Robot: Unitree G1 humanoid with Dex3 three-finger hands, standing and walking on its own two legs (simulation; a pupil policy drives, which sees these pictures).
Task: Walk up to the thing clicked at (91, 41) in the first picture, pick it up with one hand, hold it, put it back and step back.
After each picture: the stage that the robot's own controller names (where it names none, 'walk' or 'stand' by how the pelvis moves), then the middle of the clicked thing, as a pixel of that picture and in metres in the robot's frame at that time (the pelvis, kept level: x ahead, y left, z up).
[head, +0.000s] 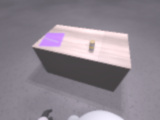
stand; (91, 45) +0.83 +0.02 -0.10
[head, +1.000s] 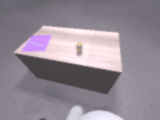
walk; (79, 48) +0.71 +0.19 -0.08
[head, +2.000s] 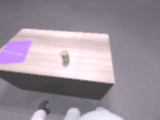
stand; (65, 57) +0.54 +0.25 -0.07
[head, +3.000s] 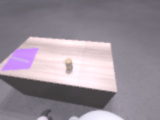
stand; (69, 64) +0.52 +0.23 -0.10
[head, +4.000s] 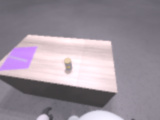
stand; (68, 64) +0.50 +0.24 -0.10
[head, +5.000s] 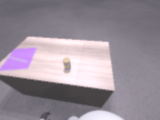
stand; (67, 63) +0.52 +0.25 -0.10
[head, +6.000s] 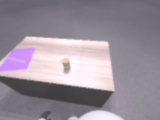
stand; (66, 64) +0.51 +0.25 -0.10
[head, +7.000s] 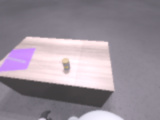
rise first; (66, 64) +0.51 +0.26 -0.10
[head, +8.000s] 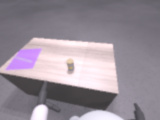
rise first; (70, 65) +0.52 +0.24 -0.09
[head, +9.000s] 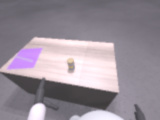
go down; (71, 64) +0.52 +0.24 -0.09
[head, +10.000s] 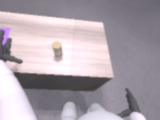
go down; (57, 50) +0.54 +0.22 -0.03
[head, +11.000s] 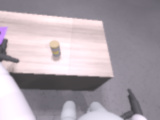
go down; (55, 49) +0.54 +0.23 -0.02
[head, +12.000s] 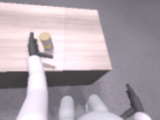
close in; (47, 42) +0.55 +0.24 +0.02
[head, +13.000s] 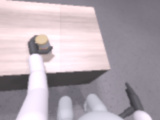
lift; (44, 45) +0.52 +0.23 +0.02
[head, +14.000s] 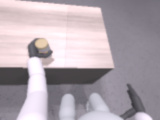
lift; (44, 48) +0.48 +0.25 +0.03
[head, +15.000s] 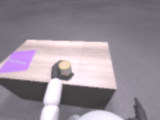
lift; (66, 71) +0.31 +0.17 +0.13
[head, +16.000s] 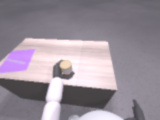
hold; (67, 70) +0.32 +0.17 +0.11
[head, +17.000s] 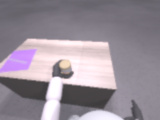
hold; (66, 69) +0.33 +0.17 +0.11
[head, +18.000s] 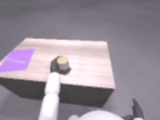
crouch; (64, 66) +0.35 +0.19 +0.11
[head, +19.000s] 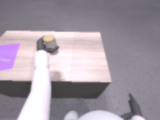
lower; (51, 45) +0.48 +0.24 +0.14
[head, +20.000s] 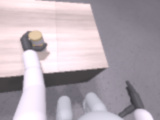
lower; (38, 42) +0.53 +0.24 +0.03
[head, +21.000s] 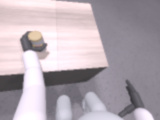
lower; (38, 42) +0.53 +0.24 +0.03
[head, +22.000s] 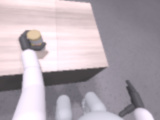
lower; (37, 41) +0.53 +0.25 +0.03
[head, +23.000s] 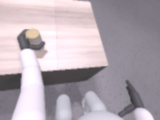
lower; (36, 40) +0.54 +0.25 +0.03
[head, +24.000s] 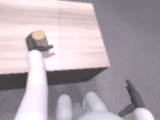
open; (41, 41) +0.53 +0.23 +0.03
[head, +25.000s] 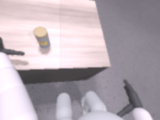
sink last; (42, 38) +0.53 +0.24 +0.02
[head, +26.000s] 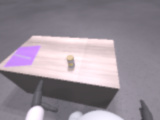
sink last; (70, 61) +0.53 +0.23 -0.04
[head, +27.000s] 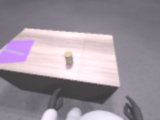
stand; (69, 58) +0.52 +0.22 -0.03
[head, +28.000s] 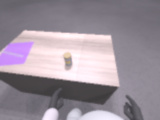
stand; (68, 59) +0.51 +0.23 -0.03
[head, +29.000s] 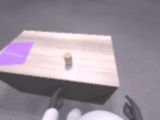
stand; (68, 59) +0.51 +0.22 -0.03
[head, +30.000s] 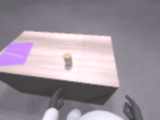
stand; (68, 60) +0.51 +0.22 -0.03
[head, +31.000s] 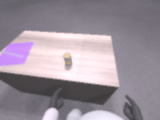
stand; (68, 59) +0.51 +0.23 -0.03
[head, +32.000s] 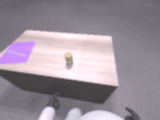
stand; (69, 59) +0.52 +0.22 -0.05
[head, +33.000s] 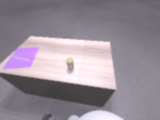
walk; (70, 64) +0.53 +0.22 -0.10
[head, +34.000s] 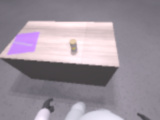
walk; (73, 45) +0.65 +0.22 -0.08
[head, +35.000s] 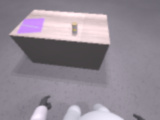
walk; (74, 28) +0.96 +0.23 -0.08
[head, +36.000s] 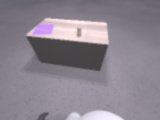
stand; (79, 31) +1.13 +0.25 -0.08
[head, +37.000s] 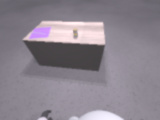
stand; (75, 33) +1.11 +0.27 -0.10
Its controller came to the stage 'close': yes
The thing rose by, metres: 0.22
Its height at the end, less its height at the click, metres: +0.00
